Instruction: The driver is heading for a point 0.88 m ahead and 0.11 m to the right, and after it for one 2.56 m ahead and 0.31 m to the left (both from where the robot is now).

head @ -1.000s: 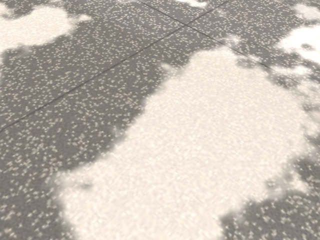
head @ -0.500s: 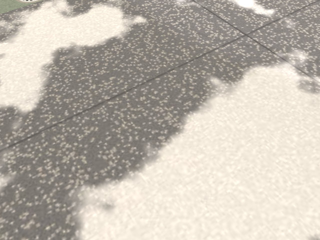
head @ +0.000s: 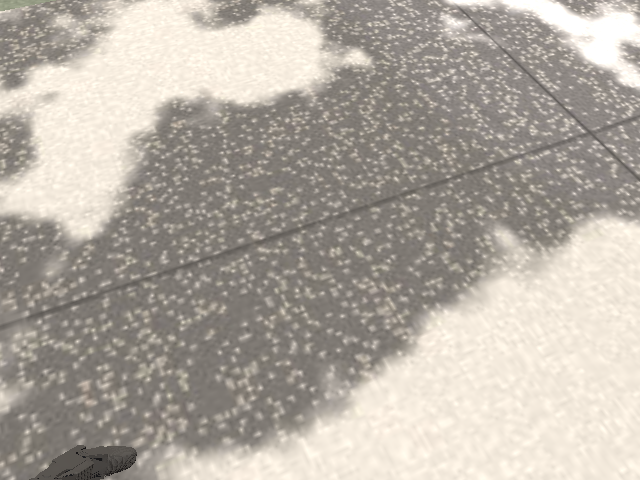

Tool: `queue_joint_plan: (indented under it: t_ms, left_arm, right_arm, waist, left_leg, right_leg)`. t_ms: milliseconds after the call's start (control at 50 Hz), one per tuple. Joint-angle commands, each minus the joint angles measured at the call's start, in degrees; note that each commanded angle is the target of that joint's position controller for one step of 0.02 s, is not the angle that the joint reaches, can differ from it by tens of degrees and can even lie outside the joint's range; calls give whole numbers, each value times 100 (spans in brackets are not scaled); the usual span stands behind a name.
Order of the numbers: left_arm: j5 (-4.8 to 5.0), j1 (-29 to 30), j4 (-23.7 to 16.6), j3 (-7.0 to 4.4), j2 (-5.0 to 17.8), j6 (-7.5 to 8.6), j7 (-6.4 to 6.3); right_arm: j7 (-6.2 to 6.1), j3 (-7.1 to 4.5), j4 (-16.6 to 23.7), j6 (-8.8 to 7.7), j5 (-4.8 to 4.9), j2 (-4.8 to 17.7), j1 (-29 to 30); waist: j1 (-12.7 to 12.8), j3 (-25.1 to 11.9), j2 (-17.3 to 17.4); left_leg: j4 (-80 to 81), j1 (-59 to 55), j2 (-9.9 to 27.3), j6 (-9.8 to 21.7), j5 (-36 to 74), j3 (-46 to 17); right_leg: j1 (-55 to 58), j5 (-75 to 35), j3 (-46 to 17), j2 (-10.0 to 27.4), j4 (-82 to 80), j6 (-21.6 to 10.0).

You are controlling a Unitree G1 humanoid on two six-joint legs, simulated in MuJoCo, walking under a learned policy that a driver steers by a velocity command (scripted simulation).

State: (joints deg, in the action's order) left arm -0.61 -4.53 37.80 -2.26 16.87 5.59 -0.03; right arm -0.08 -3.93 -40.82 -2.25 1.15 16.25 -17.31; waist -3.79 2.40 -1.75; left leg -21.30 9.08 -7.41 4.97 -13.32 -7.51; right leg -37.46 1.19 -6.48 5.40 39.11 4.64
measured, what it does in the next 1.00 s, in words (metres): walks ahead: right foot, then left foot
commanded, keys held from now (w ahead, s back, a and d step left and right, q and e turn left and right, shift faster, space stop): w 0.30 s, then no key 0.30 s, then e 0.20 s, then w+e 0.20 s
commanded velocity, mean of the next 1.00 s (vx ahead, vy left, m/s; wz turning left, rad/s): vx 0.30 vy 0.00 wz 0.00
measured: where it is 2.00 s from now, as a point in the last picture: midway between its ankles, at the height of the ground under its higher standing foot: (359, 331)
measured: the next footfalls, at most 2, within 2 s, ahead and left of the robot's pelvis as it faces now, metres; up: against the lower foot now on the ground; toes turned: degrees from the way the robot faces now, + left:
right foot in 0.12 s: +0.26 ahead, -0.15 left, +0.00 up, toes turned +6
left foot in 0.58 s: +0.44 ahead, +0.10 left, +0.00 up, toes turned +4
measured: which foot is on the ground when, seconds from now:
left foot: down 0.00-0.14, up 0.16-0.56, down 0.58-1.00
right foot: up 0.00-0.10, down 0.12-0.60, up 0.62-0.98, down 1.00-1.00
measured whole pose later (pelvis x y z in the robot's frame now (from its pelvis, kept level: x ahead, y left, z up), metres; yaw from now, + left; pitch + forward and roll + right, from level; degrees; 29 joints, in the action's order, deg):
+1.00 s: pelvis +0.35 -0.04 -0.01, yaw -5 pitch +1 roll +3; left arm 0.6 -16.7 46.9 -4.0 17.1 -1.7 -0.4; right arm -1.2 -4.4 -45.6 0.0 1.4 16.7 -7.2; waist 1.7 -1.1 0.2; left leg -29.2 18.1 3.2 0.6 -13.4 9.2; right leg -15.4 22.1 2.8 2.8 33.9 -3.6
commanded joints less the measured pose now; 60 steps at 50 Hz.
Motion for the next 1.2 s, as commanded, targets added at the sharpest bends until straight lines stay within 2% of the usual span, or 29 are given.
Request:
queue_joint_plan:
  t_ms: [20, 80, 120, 140, 160, 180, 200, 240, 300, 360, 420, 500, 560, 580, 600, 620, 640, 660, 700, 740, 900, 980, 1000, 1020, 1040, 1060, 1080, 1120, 1200]
  left_arm:
    - [93, 385, -407, -92, 424, 108, 71]
    - [97, 255, -403, -192, 625, 178, 135]
    - [42, -492, -235, -314, 794, 222, 100]
    - [-38, -1306, -170, -391, 1083, 245, 59]
    - [-78, -1927, 131, -549, 1612, 169, 98]
    - [91, -2037, 155, -445, 1106, 148, 154]
    - [108, -1760, 114, -345, 775, 121, 138]
    - [17, -1258, 83, -247, 577, 49, 123]
    - [26, -1166, 164, -180, 430, 76, 114]
    - [41, -1135, 306, -222, 646, 60, 82]
    - [75, -1217, 468, -255, 806, -53, 27]
    - [136, -1438, 700, -235, 809, -170, -7]
    - [182, -1225, 744, -225, 793, -224, -34]
    - [127, -1378, 781, -180, 661, -204, -34]
    - [-49, -1715, 710, -70, 383, -137, -14]
    - [-11, -2319, 871, 95, -7, -163, -3]
    - [108, -2107, 924, 13, 365, -268, 0]
    - [170, -1740, 834, -71, 587, -383, -31]
    - [129, -1414, 771, -145, 639, -633, -165]
    - [120, -1563, 794, -191, 611, -796, -258]
    - [108, -1246, 558, -236, 450, -763, -125]
    - [121, -2211, 1092, -328, 422, -722, 0]
    - [126, -2676, 1246, -385, 600, -684, -37]
    - [138, -2635, 1019, -451, 1204, -595, -73]
    - [-43, -2287, 809, -455, 1287, -421, -41]
    - [-68, -1792, 666, -411, 1135, -272, -69]
    - [20, -1619, 642, -367, 957, -198, -90]
    - [126, -1781, 687, -293, 725, -185, -130]
    - [110, -2262, 765, -276, 631, -166, -195]
  right_arm:
    - [-54, -244, 258, -37, 44, 917, -123]
    - [-49, -215, 170, -31, 9, 842, -231]
    - [-24, -151, 188, -32, -31, 654, -173]
    - [-7, -31, 278, -51, -102, 360, -205]
    - [-11, 70, 316, -119, 71, 42, -1038]
    - [-30, 7, 233, -142, 121, 525, -922]
    - [-30, -78, 322, -140, 117, 842, -248]
    - [-27, -58, 509, -167, -58, 720, 406]
    - [26, -32, 445, -149, -43, 448, 241]
    - [3, 59, 507, -125, -136, 215, 543]
    - [37, 121, 482, -146, -127, 95, 870]
    - [106, 71, 562, -145, -106, 240, 1305]
    - [119, -29, 427, -182, -188, 425, 928]
    - [73, -95, 356, -194, -237, 650, 677]
    - [15, -154, 391, -182, -346, 1045, 379]
    - [-11, -45, 372, -90, -379, 696, 301]
    - [25, 50, 284, -23, -253, 323, 210]
    - [46, 59, 238, -1, -180, 325, 438]
    - [37, 40, 271, 20, -202, 463, 1079]
    - [-20, -39, 259, 53, -270, 646, 1469]
    - [-183, -213, -21, 106, -45, 899, 1441]
    - [-122, -198, -30, 133, 92, 696, 1748]
    - [-83, -121, 7, 136, 33, 332, 1803]
    - [-8, -40, 181, 74, -27, 23, 1846]
    - [28, -112, 379, -85, 83, 355, 2340]
    - [40, -199, 319, -205, 161, 691, 2227]
    - [31, -245, 157, -267, 69, 793, 2043]
    - [23, -252, 5, -317, -139, 687, 2031]
    - [102, -192, -7, -345, -82, 397, 2213]
  waist:
    - [-65, -320, 668]
    - [60, -321, 848]
    - [491, -593, 854]
    - [835, -1324, 320]
    - [598, -1984, -1576]
    - [770, -1717, -1255]
    - [900, -955, -641]
    - [716, -292, -123]
    - [463, -288, -453]
    - [429, -191, -306]
    - [553, -410, -378]
    - [667, -470, -419]
    - [334, -622, -306]
    - [272, -798, -79]
    - [379, -1444, 695]
    - [410, -2107, 1543]
    - [233, -2061, 1277]
    - [238, -1535, 990]
    - [411, -937, 796]
    - [618, -706, 1075]
    - [523, -747, 1036]
    - [1029, -450, 529]
    - [1111, -240, -455]
    - [923, 132, -1455]
    - [987, 368, -1172]
    - [706, 592, -917]
    - [576, 509, -715]
    - [599, 225, -517]
    - [686, -3, -476]
  left_leg:
    - [385, 558, 1234, 781, 718, -964]
    - [-87, -15, 1562, 637, 651, -1412]
    - [-894, 12, 1280, 401, 1376, -1261]
    - [-2405, 526, 950, 173, 860, -854]
    - [-4380, 2505, 89, -276, -1341, -67]
    - [-5155, 3401, 334, -333, -1909, -343]
    - [-5388, 3675, 563, -318, -1417, -336]
    - [-4914, 3498, 964, -330, -719, 30]
    - [-4201, 2889, 1214, -394, -381, 241]
    - [-3153, 2667, 1181, -600, -183, 474]
    - [-2017, 2000, 1008, -661, 873, 668]
    - [-1185, 1593, 833, -535, 1448, 582]
    - [-407, 733, 713, -256, 1769, 630]
    - [-200, 69, 930, -90, 2855, 471]
    - [-734, -1310, 1927, 380, 5186, -417]
    - [-747, -2113, 2931, 1290, 5719, -1407]
    - [-493, -1756, 2891, 1346, 4598, -1620]
    - [-262, -1292, 2682, 1121, 3500, -1399]
    - [207, -243, 2455, 851, 2112, -959]
    - [520, 623, 2242, 801, 1544, -469]
    - [1143, 846, 2390, 705, -1223, 88]
    - [259, 1472, 2012, 149, -2071, 769]
    - [-1374, 2162, 1525, -219, -2116, 1385]
    - [-3087, 3781, 731, -597, -2089, 1428]
    - [-3442, 4299, 725, -436, -1682, 496]
    - [-3464, 4357, 944, -336, -950, 304]
    - [-3309, 4240, 1046, -343, -387, 312]
    - [-2879, 3821, 1047, -472, 350, 357]
    - [-2095, 3363, 816, -651, 1305, 456]
  right_leg:
    - [1118, -585, 328, -415, -668, -20]
    - [1280, -24, 282, -382, -958, -319]
    - [2360, 229, 408, -406, -1258, -660]
    - [3639, 305, -456, 442, -1209, -1053]
    - [5420, 1663, -3077, 1594, -1784, -2062]
    - [5453, 3134, -4030, 1751, -2262, -2092]
    - [4858, 3134, -3263, 1538, -2332, -1853]
    - [3744, 1841, -2050, 1054, -2465, -1707]
    - [3174, 769, -1229, 678, -2760, -1672]
    - [2942, -1698, -496, 665, -2723, -1773]
    - [2857, -2565, 155, 435, -2574, -1579]
    - [3132, -2205, 142, 514, -2261, -1435]
    - [3137, -1786, 70, 415, -1564, -1189]
    - [2942, -1553, 197, 134, -1060, -969]
    - [2107, 26, 398, -247, -42, -660]
    - [1303, 3144, 404, -545, 1147, -325]
    - [1102, 4049, 107, -453, 1624, -199]
    - [831, 3948, 89, -350, 1899, -133]
    - [917, 3382, 111, -188, 1850, -7]
    - [1416, 2870, 338, -235, 1805, 86]
    - [1905, 2139, 867, -154, 717, -428]
    - [3189, 1812, 1232, -489, -914, -1003]
    - [3523, 2813, 96, 100, -1802, -1347]
    - [3766, 4026, -2512, 1370, -2640, -2075]
    - [3380, 4852, -3621, 1632, -3496, -2424]
    - [3345, 4326, -3213, 1533, -3515, -2167]
    - [3465, 3510, -2632, 1314, -3307, -1896]
    - [3630, 2419, -1809, 916, -3197, -1597]
    - [3761, 1080, -1105, 572, -3048, -1479]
